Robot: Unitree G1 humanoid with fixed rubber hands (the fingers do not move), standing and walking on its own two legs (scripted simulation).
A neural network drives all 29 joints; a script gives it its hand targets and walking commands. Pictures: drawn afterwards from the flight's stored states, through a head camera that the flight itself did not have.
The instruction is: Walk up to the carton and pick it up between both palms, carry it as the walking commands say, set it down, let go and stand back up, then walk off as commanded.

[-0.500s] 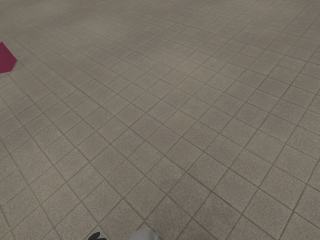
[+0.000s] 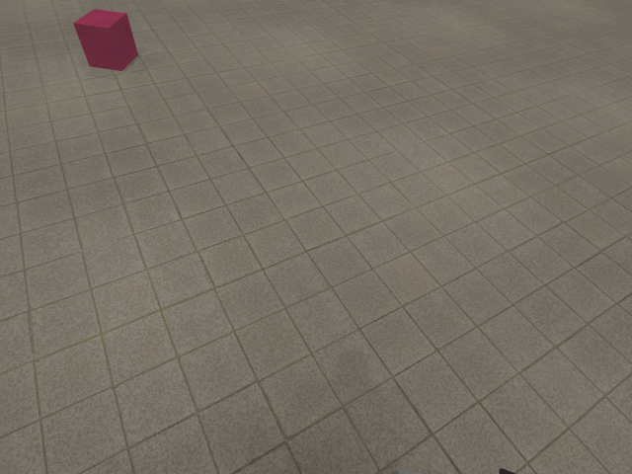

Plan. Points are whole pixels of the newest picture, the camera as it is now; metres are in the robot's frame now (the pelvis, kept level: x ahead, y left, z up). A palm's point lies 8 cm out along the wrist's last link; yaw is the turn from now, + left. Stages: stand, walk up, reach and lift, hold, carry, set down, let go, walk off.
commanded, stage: walk up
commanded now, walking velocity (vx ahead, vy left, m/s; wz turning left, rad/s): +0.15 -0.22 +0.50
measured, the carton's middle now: (108, 40) +2.57 +1.38 -0.64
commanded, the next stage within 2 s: none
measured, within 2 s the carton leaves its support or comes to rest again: neither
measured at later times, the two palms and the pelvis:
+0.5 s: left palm (218, 408) +0.23 +0.17 -0.13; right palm out of the picture +0.09 -0.34 -0.11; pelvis +0.14 -0.07 +0.00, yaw +11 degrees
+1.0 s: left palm (238, 468) +0.16 +0.13 -0.17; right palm (386, 213) +0.66 -0.13 -0.13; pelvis +0.39 +0.00 -0.04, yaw +23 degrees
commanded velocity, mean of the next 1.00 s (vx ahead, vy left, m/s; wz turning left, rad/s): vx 0.38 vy -0.04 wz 0.42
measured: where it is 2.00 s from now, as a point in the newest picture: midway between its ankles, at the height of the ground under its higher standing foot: (245, 301)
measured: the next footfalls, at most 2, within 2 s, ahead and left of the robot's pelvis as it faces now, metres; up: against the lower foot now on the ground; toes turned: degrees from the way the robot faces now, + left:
right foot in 0.52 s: +0.25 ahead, -0.21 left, +0.00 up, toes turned +7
left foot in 0.98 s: +0.51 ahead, +0.15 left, +0.00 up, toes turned +29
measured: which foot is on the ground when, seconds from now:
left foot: down 0.00-0.52, up 0.54-0.96, down 0.98-1.00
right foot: up 0.00-0.50, down 0.52-1.00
